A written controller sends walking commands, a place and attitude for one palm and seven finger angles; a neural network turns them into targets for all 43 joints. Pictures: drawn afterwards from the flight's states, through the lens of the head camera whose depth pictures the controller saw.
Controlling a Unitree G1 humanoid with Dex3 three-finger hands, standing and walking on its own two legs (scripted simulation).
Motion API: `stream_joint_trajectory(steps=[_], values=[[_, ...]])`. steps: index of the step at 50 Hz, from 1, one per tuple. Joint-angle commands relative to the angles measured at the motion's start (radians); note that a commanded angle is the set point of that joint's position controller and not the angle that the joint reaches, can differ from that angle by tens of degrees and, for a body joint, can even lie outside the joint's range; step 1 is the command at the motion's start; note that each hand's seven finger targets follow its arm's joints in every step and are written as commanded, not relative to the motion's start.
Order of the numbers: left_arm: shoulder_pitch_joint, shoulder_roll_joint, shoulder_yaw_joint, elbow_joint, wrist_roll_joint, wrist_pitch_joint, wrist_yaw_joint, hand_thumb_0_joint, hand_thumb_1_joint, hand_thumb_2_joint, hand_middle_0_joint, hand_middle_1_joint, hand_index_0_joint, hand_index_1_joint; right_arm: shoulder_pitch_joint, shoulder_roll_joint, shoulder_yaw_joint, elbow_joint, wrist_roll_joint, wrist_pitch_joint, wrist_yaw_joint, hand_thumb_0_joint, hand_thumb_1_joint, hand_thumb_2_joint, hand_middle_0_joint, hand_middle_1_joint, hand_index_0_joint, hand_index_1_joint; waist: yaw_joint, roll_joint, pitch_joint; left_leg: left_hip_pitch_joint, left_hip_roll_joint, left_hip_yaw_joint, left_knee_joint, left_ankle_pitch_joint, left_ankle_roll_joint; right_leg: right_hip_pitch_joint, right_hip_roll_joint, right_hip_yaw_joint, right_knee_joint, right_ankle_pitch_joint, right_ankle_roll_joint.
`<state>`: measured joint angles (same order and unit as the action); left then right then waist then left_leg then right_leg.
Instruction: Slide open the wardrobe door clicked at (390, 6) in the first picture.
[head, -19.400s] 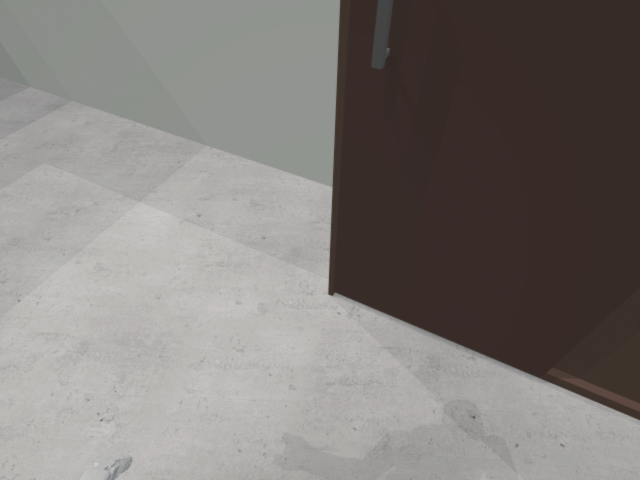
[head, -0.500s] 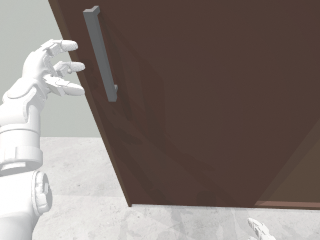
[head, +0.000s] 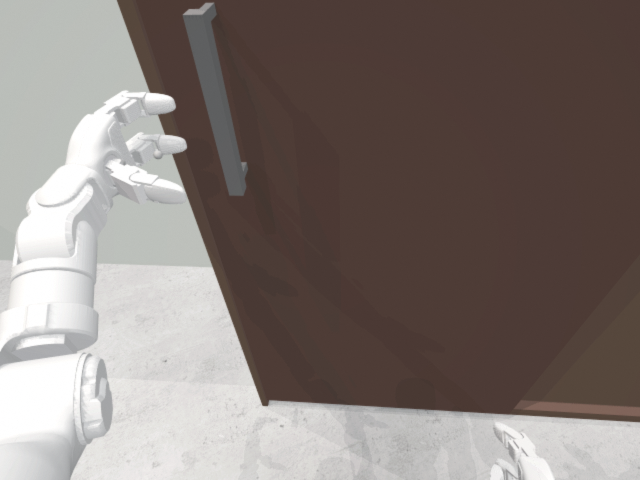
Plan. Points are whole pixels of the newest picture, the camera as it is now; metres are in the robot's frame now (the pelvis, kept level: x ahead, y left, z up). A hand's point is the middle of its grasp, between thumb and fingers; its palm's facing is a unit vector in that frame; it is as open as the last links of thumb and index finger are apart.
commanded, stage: move the hooked fingers beside the handle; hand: left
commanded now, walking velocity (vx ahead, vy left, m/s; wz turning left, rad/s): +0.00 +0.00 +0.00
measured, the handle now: (224, 109) +0.48 +0.15 +0.25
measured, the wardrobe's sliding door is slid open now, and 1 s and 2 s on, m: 0.00 0.00 0.00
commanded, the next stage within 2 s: feel for the door with the fingertips in 0.96 s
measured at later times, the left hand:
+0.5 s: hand (156, 132) +0.41 +0.21 +0.26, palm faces +0.01 -1.00 -0.01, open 14.0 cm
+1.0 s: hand (157, 142) +0.41 +0.21 +0.25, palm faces +0.01 -1.00 -0.04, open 14.0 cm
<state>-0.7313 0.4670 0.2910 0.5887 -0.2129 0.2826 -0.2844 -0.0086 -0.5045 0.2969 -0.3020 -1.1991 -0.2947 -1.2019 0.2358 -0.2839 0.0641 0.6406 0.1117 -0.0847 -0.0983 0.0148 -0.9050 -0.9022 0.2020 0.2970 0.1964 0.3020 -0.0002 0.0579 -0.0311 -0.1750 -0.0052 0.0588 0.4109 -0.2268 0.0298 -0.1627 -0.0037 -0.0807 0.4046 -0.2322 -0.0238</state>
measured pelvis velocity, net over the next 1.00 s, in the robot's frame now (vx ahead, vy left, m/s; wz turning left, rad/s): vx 0.00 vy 0.00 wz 0.00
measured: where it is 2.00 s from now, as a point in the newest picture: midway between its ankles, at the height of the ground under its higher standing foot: outside the picture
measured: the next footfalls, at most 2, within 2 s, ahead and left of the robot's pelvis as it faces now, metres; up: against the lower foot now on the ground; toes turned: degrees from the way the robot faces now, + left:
none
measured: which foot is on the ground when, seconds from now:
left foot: down 0.00-1.00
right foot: down 0.00-1.00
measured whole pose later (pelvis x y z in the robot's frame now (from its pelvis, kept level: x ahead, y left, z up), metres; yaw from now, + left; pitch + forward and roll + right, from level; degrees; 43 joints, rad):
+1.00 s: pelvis +0.00 +0.00 +0.00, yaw +0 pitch +0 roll +0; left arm -0.76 0.47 0.30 0.58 -0.21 0.30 -0.28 -0.01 -0.50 0.30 -0.30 -1.20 -0.30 -1.20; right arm 0.23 -0.28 0.07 0.64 0.11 -0.07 -0.10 0.01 -0.90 -0.90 0.20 0.30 0.20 0.30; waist 0.00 0.05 -0.04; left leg -0.16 0.00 0.06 0.40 -0.22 0.03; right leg -0.15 0.00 -0.08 0.38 -0.22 -0.03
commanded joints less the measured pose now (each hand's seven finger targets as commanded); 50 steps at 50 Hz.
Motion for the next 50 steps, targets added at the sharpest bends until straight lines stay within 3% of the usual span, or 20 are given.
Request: stream_joint_trajectory(steps=[1, 5, 8, 10, 14, 16, 20, 21, 22, 23, 24, 25, 27, 33, 35, 36, 39, 41, 46, 50], values=[[-0.610, 0.287, 0.104, -0.374, -0.032, -0.145, 0.020, 0.000, -0.500, 0.300, -0.300, -1.200, -0.300, -1.200, -0.107, -0.110, -0.040, -0.150, -0.014, -0.069, -0.003, 0.000, -0.900, -0.900, 0.200, 0.300, 0.200, 0.300, -0.006, 0.023, -0.374, 0.234, 0.016, -0.087, -0.013, 0.304, 0.015, 0.047, -0.007, 0.060, -0.036, 0.326, -0.016], [-0.440, 0.309, 0.137, -0.146, -0.004, -0.058, 0.042, 0.000, -0.500, 0.300, -0.300, -1.200, -0.300, -1.200, -0.088, -0.125, -0.042, -0.117, -0.009, -0.046, -0.001, 0.000, -0.900, -0.900, 0.200, 0.300, 0.200, 0.300, 0.016, -0.041, -0.223, 0.116, 0.018, -0.072, -0.045, 0.225, 0.011, 0.031, -0.011, 0.052, -0.057, 0.267, -0.014], [-0.422, 0.247, 0.064, -0.059, 0.013, 0.005, 0.036, 0.000, -0.500, 0.300, -0.300, -1.200, -0.300, -1.200, -0.082, -0.128, -0.042, -0.125, -0.001, -0.029, 0.000, 0.000, -0.900, -0.900, 0.200, 0.300, 0.200, 0.300, -0.002, -0.035, -0.152, 0.062, 0.017, -0.067, -0.055, 0.176, 0.011, -0.010, -0.016, 0.053, -0.062, 0.232, -0.009], [-0.406, 0.248, 0.061, -0.067, 0.012, -0.003, 0.027, 0.000, -0.500, 0.300, -0.300, -1.200, -0.300, -1.200, -0.076, -0.133, -0.051, -0.136, -0.001, -0.024, 0.001, 0.000, -0.900, -0.900, 0.200, 0.300, 0.200, 0.300, -0.002, -0.088, -0.189, 0.081, 0.021, -0.070, -0.047, 0.198, 0.017, 0.006, -0.015, 0.052, -0.059, 0.245, -0.010], [-0.602, 0.233, 0.033, -0.335, -0.014, -0.108, 0.003, 0.000, -0.500, 0.300, -0.300, -1.200, -0.300, -1.200, -0.095, -0.115, -0.048, -0.168, -0.007, -0.049, -0.003, 0.000, -0.900, -0.900, 0.200, 0.300, 0.200, 0.300, -0.023, -0.014, -0.359, 0.211, 0.017, -0.081, -0.021, 0.281, 0.021, 0.042, -0.009, 0.060, -0.041, 0.315, -0.014], [-0.627, 0.267, 0.063, -0.377, -0.027, -0.143, 0.003, 0.000, -0.500, 0.300, -0.300, -1.200, -0.300, -1.200, -0.096, -0.116, -0.045, -0.158, -0.010, -0.056, -0.008, 0.000, -0.900, -0.900, 0.200, 0.300, 0.200, 0.300, -0.024, -0.002, -0.374, 0.240, 0.020, -0.089, -0.019, 0.292, 0.019, 0.041, -0.003, 0.061, -0.046, 0.310, -0.015], [-0.545, 0.312, 0.128, -0.257, -0.021, -0.105, 0.028, 0.000, -0.500, 0.300, -0.300, -1.200, -0.300, -1.200, -0.081, -0.124, -0.043, -0.122, -0.013, -0.061, -0.008, 0.000, -0.900, -0.900, 0.200, 0.300, 0.200, 0.300, 0.003, 0.015, -0.297, 0.183, 0.017, -0.082, -0.034, 0.255, 0.011, 0.035, -0.005, 0.055, -0.058, 0.275, -0.018], [-0.528, 0.259, 0.091, -0.223, -0.017, -0.080, 0.030, 0.000, -0.500, 0.300, -0.300, -1.200, -0.300, -1.200, -0.089, -0.119, -0.039, -0.123, -0.011, -0.060, -0.006, 0.000, -0.900, -0.900, 0.200, 0.300, 0.200, 0.300, -0.002, 0.015, -0.253, 0.155, 0.014, -0.080, -0.042, 0.244, 0.010, 0.022, -0.006, 0.050, -0.055, 0.273, -0.018], [-0.483, 0.283, 0.111, -0.177, -0.003, -0.056, 0.039, 0.000, -0.500, 0.300, -0.300, -1.200, -0.300, -1.200, -0.082, -0.120, -0.042, -0.119, -0.009, -0.054, -0.004, 0.000, -0.900, -0.900, 0.200, 0.300, 0.200, 0.300, 0.009, 0.026, -0.232, 0.133, 0.015, -0.079, -0.045, 0.244, 0.007, 0.020, -0.007, 0.049, -0.054, 0.270, -0.020], [-0.480, 0.246, 0.072, -0.174, 0.005, -0.039, 0.040, 0.000, -0.500, 0.300, -0.300, -1.200, -0.300, -1.200, -0.082, -0.122, -0.041, -0.120, -0.008, -0.049, 0.000, 0.000, -0.900, -0.900, 0.200, 0.300, 0.200, 0.300, 0.001, 0.040, -0.218, 0.122, 0.014, -0.076, -0.048, 0.246, 0.004, 0.014, -0.010, 0.047, -0.052, 0.274, -0.020], [-0.428, 0.240, 0.078, -0.133, 0.006, -0.019, 0.042, 0.000, -0.500, 0.300, -0.300, -1.200, -0.300, -1.200, -0.077, -0.122, -0.046, -0.123, -0.006, -0.044, 0.004, 0.000, -0.900, -0.900, 0.200, 0.300, 0.200, 0.300, 0.006, -0.004, -0.214, 0.113, 0.016, -0.076, -0.047, 0.243, 0.006, 0.014, -0.008, 0.045, -0.052, 0.275, -0.018], [-0.372, 0.268, 0.101, -0.118, 0.009, -0.011, 0.038, 0.000, -0.500, 0.300, -0.300, -1.200, -0.300, -1.200, -0.075, -0.131, -0.052, -0.129, -0.007, -0.035, 0.006, 0.000, -0.900, -0.900, 0.200, 0.300, 0.200, 0.300, 0.019, -0.046, -0.224, 0.106, 0.019, -0.070, -0.046, 0.261, 0.010, 0.040, -0.010, 0.046, -0.053, 0.295, -0.017], [-0.379, 0.235, 0.073, -0.155, -0.003, -0.006, 0.022, 0.000, -0.500, 0.300, -0.300, -1.200, -0.300, -1.200, -0.087, -0.128, -0.051, -0.148, -0.004, -0.026, 0.008, 0.000, -0.900, -0.900, 0.200, 0.300, 0.200, 0.300, 0.011, -0.089, -0.242, 0.108, 0.017, -0.067, -0.044, 0.266, 0.015, 0.048, -0.009, 0.049, -0.046, 0.322, -0.012], [-0.532, 0.247, 0.077, -0.408, -0.027, -0.095, 0.012, 0.000, -0.500, 0.300, -0.300, -1.200, -0.300, -1.200, -0.119, -0.111, -0.044, -0.174, -0.010, -0.043, 0.002, 0.000, -0.900, -0.900, 0.200, 0.300, 0.200, 0.300, 0.001, -0.005, -0.336, 0.214, 0.014, -0.077, -0.027, 0.308, 0.019, 0.052, -0.003, 0.058, -0.043, 0.335, -0.016], [-0.526, 0.305, 0.116, -0.375, -0.023, -0.093, 0.026, 0.000, -0.500, 0.300, -0.300, -1.200, -0.300, -1.200, -0.116, -0.116, -0.041, -0.155, -0.011, -0.038, -0.002, 0.000, -0.900, -0.900, 0.200, 0.300, 0.200, 0.300, 0.003, -0.004, -0.301, 0.194, 0.016, -0.074, -0.035, 0.274, 0.016, 0.048, -0.004, 0.059, -0.059, 0.299, -0.014], [-0.547, 0.257, 0.082, -0.357, -0.022, -0.081, 0.029, 0.000, -0.500, 0.300, -0.300, -1.200, -0.300, -1.200, -0.123, -0.109, -0.037, -0.152, -0.008, -0.040, -0.005, 0.000, -0.900, -0.900, 0.200, 0.300, 0.200, 0.300, -0.009, 0.018, -0.273, 0.184, 0.012, -0.073, -0.037, 0.252, 0.017, 0.028, -0.003, 0.059, -0.061, 0.282, -0.014], [-0.532, 0.234, 0.056, -0.223, -0.008, -0.034, 0.040, 0.000, -0.500, 0.300, -0.300, -1.200, -0.300, -1.200, -0.103, -0.115, -0.037, -0.124, -0.005, -0.038, -0.010, 0.000, -0.900, -0.900, 0.200, 0.300, 0.200, 0.300, -0.020, 0.015, -0.200, 0.141, 0.013, -0.076, -0.046, 0.187, 0.013, -0.018, -0.003, 0.055, -0.073, 0.220, -0.014], [-0.504, 0.253, 0.064, -0.169, 0.002, -0.015, 0.039, 0.000, -0.500, 0.300, -0.300, -1.200, -0.300, -1.200, -0.100, -0.121, -0.039, -0.123, -0.004, -0.031, -0.010, 0.000, -0.900, -0.900, 0.200, 0.300, 0.200, 0.300, -0.015, -0.021, -0.207, 0.125, 0.012, -0.073, -0.047, 0.189, 0.016, 0.000, -0.007, 0.057, -0.075, 0.229, -0.012], [-0.520, 0.220, 0.032, -0.233, -0.012, -0.051, 0.008, 0.000, -0.500, 0.300, -0.300, -1.200, -0.300, -1.200, -0.104, -0.114, -0.042, -0.149, -0.005, -0.029, -0.005, 0.000, -0.900, -0.900, 0.200, 0.300, 0.200, 0.300, -0.012, -0.027, -0.314, 0.173, 0.010, -0.073, -0.027, 0.288, 0.020, 0.056, -0.008, 0.057, -0.048, 0.343, -0.015], [-0.477, 0.275, 0.093, -0.277, -0.026, -0.082, 0.000, 0.000, -0.500, 0.300, -0.300, -1.200, -0.300, -1.200, -0.108, -0.116, -0.044, -0.157, -0.009, -0.031, 0.000, 0.000, -0.900, -0.900, 0.200, 0.300, 0.200, 0.300, 0.011, -0.050, -0.334, 0.183, 0.012, -0.071, -0.026, 0.315, 0.019, 0.082, -0.007, 0.057, -0.044, 0.367, -0.014]])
